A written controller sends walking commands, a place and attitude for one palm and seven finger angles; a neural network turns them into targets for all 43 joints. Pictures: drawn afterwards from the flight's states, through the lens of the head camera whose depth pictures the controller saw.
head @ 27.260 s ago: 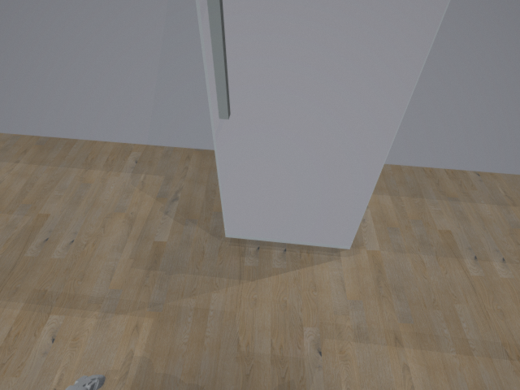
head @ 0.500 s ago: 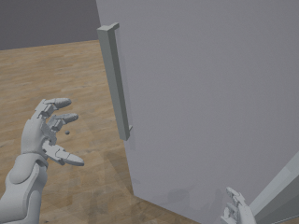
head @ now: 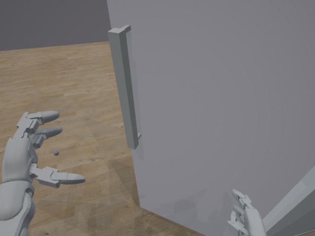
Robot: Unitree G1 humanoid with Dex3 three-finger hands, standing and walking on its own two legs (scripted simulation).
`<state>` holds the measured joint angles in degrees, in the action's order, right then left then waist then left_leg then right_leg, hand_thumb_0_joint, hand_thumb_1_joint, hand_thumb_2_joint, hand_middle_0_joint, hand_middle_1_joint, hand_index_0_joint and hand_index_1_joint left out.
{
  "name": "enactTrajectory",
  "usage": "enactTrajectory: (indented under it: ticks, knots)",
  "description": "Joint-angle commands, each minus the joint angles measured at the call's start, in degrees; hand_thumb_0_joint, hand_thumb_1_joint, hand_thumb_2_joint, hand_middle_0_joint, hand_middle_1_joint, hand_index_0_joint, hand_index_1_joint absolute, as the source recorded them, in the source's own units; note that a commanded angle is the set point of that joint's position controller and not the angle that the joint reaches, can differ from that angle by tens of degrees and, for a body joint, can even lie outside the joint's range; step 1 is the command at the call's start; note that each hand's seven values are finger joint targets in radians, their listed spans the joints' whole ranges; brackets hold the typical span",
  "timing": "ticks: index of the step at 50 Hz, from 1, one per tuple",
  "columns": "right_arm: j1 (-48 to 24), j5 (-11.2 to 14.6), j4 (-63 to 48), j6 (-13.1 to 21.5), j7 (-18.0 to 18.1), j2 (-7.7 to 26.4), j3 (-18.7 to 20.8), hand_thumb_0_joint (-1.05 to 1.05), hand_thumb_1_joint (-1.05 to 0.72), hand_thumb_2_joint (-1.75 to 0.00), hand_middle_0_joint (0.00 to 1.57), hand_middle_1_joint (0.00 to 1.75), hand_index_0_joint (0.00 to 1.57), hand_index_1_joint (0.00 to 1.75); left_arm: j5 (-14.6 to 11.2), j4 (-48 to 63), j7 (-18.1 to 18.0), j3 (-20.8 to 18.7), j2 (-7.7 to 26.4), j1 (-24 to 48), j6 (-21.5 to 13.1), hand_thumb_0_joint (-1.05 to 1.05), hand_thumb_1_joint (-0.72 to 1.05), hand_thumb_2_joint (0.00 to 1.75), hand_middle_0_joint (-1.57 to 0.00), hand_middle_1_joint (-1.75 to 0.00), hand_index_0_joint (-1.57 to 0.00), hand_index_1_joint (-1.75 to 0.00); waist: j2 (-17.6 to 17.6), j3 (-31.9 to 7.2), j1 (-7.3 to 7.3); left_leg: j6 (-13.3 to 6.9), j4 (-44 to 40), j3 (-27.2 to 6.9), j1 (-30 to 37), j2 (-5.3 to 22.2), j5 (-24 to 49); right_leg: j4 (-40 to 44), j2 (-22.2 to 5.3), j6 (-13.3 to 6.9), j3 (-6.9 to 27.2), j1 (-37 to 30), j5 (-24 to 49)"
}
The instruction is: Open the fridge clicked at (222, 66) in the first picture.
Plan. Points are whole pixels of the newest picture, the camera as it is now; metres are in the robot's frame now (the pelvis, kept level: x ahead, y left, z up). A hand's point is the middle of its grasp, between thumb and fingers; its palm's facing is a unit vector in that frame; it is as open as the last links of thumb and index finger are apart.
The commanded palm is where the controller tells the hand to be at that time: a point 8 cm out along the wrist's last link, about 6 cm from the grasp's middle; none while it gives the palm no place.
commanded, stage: draw the hand back to the body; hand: left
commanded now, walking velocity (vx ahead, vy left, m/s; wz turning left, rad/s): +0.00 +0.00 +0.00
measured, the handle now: (130, 97) +0.43 +0.14 +0.16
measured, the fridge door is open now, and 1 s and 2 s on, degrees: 54 54 54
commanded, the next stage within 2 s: step back with the hand held close in 0.94 s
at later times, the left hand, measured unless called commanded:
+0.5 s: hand (41, 155) +0.21 +0.27 +0.16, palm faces +0.42 -0.83 -0.37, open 9.4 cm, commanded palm +0.16 +0.31 +0.18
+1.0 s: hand (38, 158) +0.20 +0.27 +0.17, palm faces +0.45 -0.81 -0.37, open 7.4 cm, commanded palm +0.15 +0.31 +0.18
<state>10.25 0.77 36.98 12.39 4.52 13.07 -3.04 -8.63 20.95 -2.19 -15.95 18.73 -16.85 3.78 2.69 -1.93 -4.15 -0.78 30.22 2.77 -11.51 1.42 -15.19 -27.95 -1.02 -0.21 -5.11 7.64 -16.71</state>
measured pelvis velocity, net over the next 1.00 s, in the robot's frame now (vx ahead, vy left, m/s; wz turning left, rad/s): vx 0.01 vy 0.01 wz -0.01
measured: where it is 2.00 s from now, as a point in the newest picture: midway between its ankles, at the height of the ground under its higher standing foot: outside the picture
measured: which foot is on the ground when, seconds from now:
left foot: down 0.00-1.00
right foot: down 0.00-1.00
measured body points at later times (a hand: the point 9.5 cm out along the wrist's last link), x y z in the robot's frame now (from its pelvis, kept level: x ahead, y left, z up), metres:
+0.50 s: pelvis +0.01 +0.02 +0.00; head -0.01 +0.00 +0.45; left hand +0.18 +0.31 +0.18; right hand +0.19 -0.21 -0.08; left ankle +0.02 +0.11 -0.74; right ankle -0.01 -0.11 -0.74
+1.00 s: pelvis +0.01 +0.01 +0.01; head -0.01 -0.01 +0.45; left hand +0.17 +0.31 +0.19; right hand +0.20 -0.21 -0.07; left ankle +0.02 +0.11 -0.74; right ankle -0.01 -0.11 -0.74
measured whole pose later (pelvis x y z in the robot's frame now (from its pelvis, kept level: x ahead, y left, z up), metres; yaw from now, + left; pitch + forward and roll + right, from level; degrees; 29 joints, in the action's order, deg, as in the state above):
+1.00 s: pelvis +0.01 +0.01 +0.01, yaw -1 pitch -5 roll -1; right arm 11.3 -0.4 37.7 7.5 4.2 12.7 -1.2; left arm -4.7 22.0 -5.9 -19.2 19.9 -25.2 -3.8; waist 3.1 0.6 -4.4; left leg -1.5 25.3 3.9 -6.5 0.6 -14.0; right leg -22.7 -1.5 0.6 -4.0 2.9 -14.9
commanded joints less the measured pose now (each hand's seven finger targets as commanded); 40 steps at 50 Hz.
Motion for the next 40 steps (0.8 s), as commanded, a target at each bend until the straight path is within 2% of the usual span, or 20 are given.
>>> enactTrajectory:
  ticks: [1,2,5,8,9,10,11,12,15,17,19,21,23,24,26,28,30,32,35,40]
  knots:
    - [-6.92,-0.24,-8.85,1.32,0.31,5.92,2.71,0.00,-0.90,-0.90,0.20,0.30,0.20,0.30,3.19,11.91,-3.51,-4.97,10.72,9.41,-9.48,0.00,-0.08,0.43,-0.23,-0.87,-0.23,-0.87,2.45,-2.30,0.50,-1.07,-5.82,-2.19,5.69,0.60,6.03,7.18,-1.40,-0.76,3.62,4.06,5.84]
    - [-6.98,-0.43,-8.49,1.19,0.50,6.20,2.84,0.00,-0.90,-0.90,0.20,0.30,0.20,0.30,3.49,11.69,-3.80,-4.95,11.00,8.83,-10.12,0.00,-0.04,0.44,-0.23,-0.85,-0.23,-0.85,0.81,-2.14,0.50,-1.22,-6.12,-2.43,5.93,0.87,6.44,7.73,-1.30,-0.78,3.55,3.67,5.86]
    - [-7.02,-0.52,-8.61,1.08,0.71,6.06,2.96,0.00,-0.90,-0.90,0.20,0.30,0.20,0.30,4.02,12.43,-4.40,-4.43,10.46,8.14,-11.50,0.00,0.07,0.50,-0.23,-0.79,-0.23,-0.79,2.54,-2.49,0.51,-1.04,-7.61,-2.92,6.97,0.83,6.13,7.52,-1.00,-0.90,3.25,2.70,5.47]
    - [-7.02,-0.76,-8.47,0.78,0.79,6.30,3.30,0.00,-0.90,-0.90,0.20,0.30,0.20,0.30,4.17,11.65,-4.67,-5.48,10.84,5.31,-12.26,0.00,0.17,0.55,-0.22,-0.73,-0.22,-0.73,-0.85,-2.78,0.17,-1.25,-8.09,-3.02,7.04,0.98,8.00,7.63,-0.91,-0.81,3.03,1.16,7.18]
    - [-7.18,-0.72,-8.48,0.61,0.67,6.31,3.34,0.00,-0.90,-0.90,0.20,0.30,0.20,0.30,4.29,12.09,-4.61,-5.68,10.93,4.56,-12.44,0.00,0.21,0.57,-0.22,-0.70,-0.22,-0.70,0.41,-2.33,0.03,-1.12,-8.26,-3.06,7.13,1.00,8.61,7.51,-0.83,-0.92,3.06,1.18,7.65]
    - [-7.06,-0.70,-8.37,0.44,0.58,6.14,3.40,0.00,-0.90,-0.90,0.20,0.30,0.20,0.30,4.20,11.34,-4.59,-5.94,10.61,3.34,-12.56,0.00,0.25,0.58,-0.22,-0.68,-0.22,-0.68,-0.57,-1.52,0.02,-0.89,-8.51,-3.18,6.56,1.13,8.56,7.35,-0.73,-0.92,2.73,1.07,7.56]
    - [-6.96,-0.76,-8.54,0.29,0.45,6.36,3.54,0.00,-0.90,-0.90,0.20,0.30,0.20,0.30,4.31,11.95,-4.62,-6.82,11.25,2.36,-12.74,0.00,0.28,0.60,-0.22,-0.66,-0.22,-0.66,0.35,-2.27,-0.29,-0.87,-8.50,-3.25,6.77,1.13,9.74,7.04,-0.71,-1.04,2.83,0.45,8.68]
    - [-6.91,-0.85,-8.29,0.03,0.47,6.47,3.74,0.00,-0.90,-0.90,0.20,0.30,0.20,0.30,4.33,10.78,-4.61,-7.86,11.86,0.28,-12.74,0.00,0.32,0.62,-0.22,-0.64,-0.22,-0.64,-1.61,-2.08,-0.58,-1.03,-8.30,-3.02,6.49,1.18,11.43,7.31,-0.76,-1.02,2.85,-0.19,10.19]
    - [-6.82,-0.65,-8.72,-0.60,0.10,6.14,3.83,0.00,-0.90,-0.90,0.20,0.30,0.20,0.30,4.14,11.98,-4.31,-7.78,11.09,-1.12,-12.95,0.00,0.43,0.67,-0.22,-0.58,-0.22,-0.58,1.16,-1.73,-0.43,-0.58,-8.45,-2.87,6.82,1.35,12.10,7.02,-0.68,-1.03,2.79,0.00,10.69]
    - [-6.65,-0.76,-8.74,-0.90,0.14,6.48,4.02,0.00,-0.90,-0.90,0.20,0.30,0.20,0.30,4.21,11.66,-4.37,-9.09,12.06,-2.36,-12.88,0.00,0.50,0.71,-0.21,-0.53,-0.21,-0.53,-1.02,-1.03,-0.64,-0.71,-8.36,-2.83,6.26,1.42,13.20,7.33,-0.54,-1.04,2.69,-0.28,11.59]
    - [-6.34,-0.66,-9.04,-1.16,0.01,6.29,4.15,0.00,-0.90,-0.90,0.20,0.30,0.20,0.30,4.17,12.77,-4.33,-9.19,11.88,-2.49,-12.86,0.00,0.57,0.74,-0.21,-0.49,-0.21,-0.49,0.21,-2.21,-0.49,-0.60,-8.11,-2.72,7.05,1.53,14.16,7.01,-0.62,-0.99,2.77,-0.55,12.47]
    - [-6.30,-0.57,-9.10,-1.32,-0.02,6.22,4.17,0.00,-0.90,-0.90,0.20,0.30,0.20,0.30,4.24,13.02,-4.37,-9.07,11.52,-2.81,-12.79,0.00,0.65,0.78,-0.21,-0.45,-0.21,-0.45,1.34,-1.39,-0.35,-0.32,-8.42,-3.00,6.99,1.63,14.03,6.98,-0.49,-1.07,2.62,-0.01,11.67]
    - [-6.23,-0.63,-8.91,-1.53,0.14,6.30,4.18,0.00,-0.90,-0.90,0.20,0.30,0.20,0.30,4.16,12.13,-4.45,-9.56,11.72,-3.11,-12.46,0.00,0.72,0.81,-0.21,-0.41,-0.21,-0.41,0.36,-0.74,-0.30,-0.52,-8.28,-2.65,6.78,1.59,14.15,7.46,-0.54,-1.01,2.58,0.02,12.24]
    - [-6.25,-0.57,-9.14,-1.50,0.19,6.37,4.32,0.00,-0.90,-0.90,0.20,0.30,0.20,0.30,4.23,13.67,-4.53,-9.93,12.40,-2.34,-12.54,0.00,0.75,0.83,-0.21,-0.38,-0.21,-0.38,0.69,-1.75,-0.32,-0.52,-8.18,-2.71,7.51,1.53,14.10,7.38,-0.55,-0.99,2.73,-0.15,12.21]
    - [-6.16,-0.53,-9.13,-1.51,0.22,6.24,4.20,0.00,-0.90,-0.90,0.20,0.30,0.20,0.30,4.27,13.50,-4.69,-9.89,12.10,-2.18,-12.40,0.00,0.83,0.87,-0.20,-0.34,-0.20,-0.34,1.96,-0.66,-0.19,-0.23,-8.70,-2.99,7.28,1.53,13.05,7.42,-0.39,-1.03,2.52,0.41,10.82]
    - [-6.03,-0.70,-8.96,-1.45,0.36,6.47,4.33,0.00,-0.90,-0.90,0.20,0.30,0.20,0.30,4.36,13.67,-4.92,-10.95,12.98,-2.71,-12.35,0.00,0.90,0.90,-0.20,-0.30,-0.20,-0.30,1.83,-1.61,-0.33,-0.49,-8.33,-2.71,7.75,1.39,14.18,7.68,-0.50,-1.10,2.73,-0.27,12.12]
    - [-6.35,-0.60,-8.95,-1.50,0.31,6.21,4.15,0.00,-0.90,-0.90,0.20,0.30,0.20,0.30,4.29,12.84,-4.82,-9.38,11.48,-2.02,-12.04,0.00,0.90,0.90,-0.20,-0.30,-0.20,-0.30,0.86,0.10,-0.05,-0.43,-8.61,-2.77,7.38,1.39,12.91,7.95,-0.41,-0.95,2.63,0.64,10.98]
    - [-6.34,-0.72,-8.82,-1.55,0.43,6.54,4.17,0.00,-0.90,-0.90,0.20,0.30,0.20,0.30,4.39,12.75,-4.87,-9.29,11.79,-1.05,-11.81,0.00,0.90,0.90,-0.20,-0.30,-0.20,-0.30,-0.11,0.40,-0.03,-0.67,-8.74,-2.96,7.23,1.36,12.60,8.36,-0.43,-1.01,2.65,0.49,10.80]
    - [-6.42,-0.75,-8.81,-1.59,0.43,6.34,4.05,0.00,-0.90,-0.90,0.20,0.30,0.20,0.30,4.42,13.10,-4.94,-9.02,11.57,-0.48,-11.75,0.00,0.90,0.90,-0.20,-0.30,-0.20,-0.30,1.72,-0.14,0.00,-0.54,-8.97,-3.08,7.65,1.17,11.04,8.43,-0.48,-1.04,2.82,0.50,9.49]
    - [-6.57,-0.90,-8.98,-1.70,0.50,6.08,3.95,0.00,-0.90,-0.90,0.20,0.30,0.20,0.30,4.26,13.14,-4.99,-9.85,12.19,-1.46,-11.61,0.00,0.90,0.90,-0.20,-0.30,-0.20,-0.30,1.05,-0.59,-0.32,-0.63,-8.75,-2.87,7.65,0.95,11.91,8.54,-0.50,-1.02,2.82,-0.32,10.63]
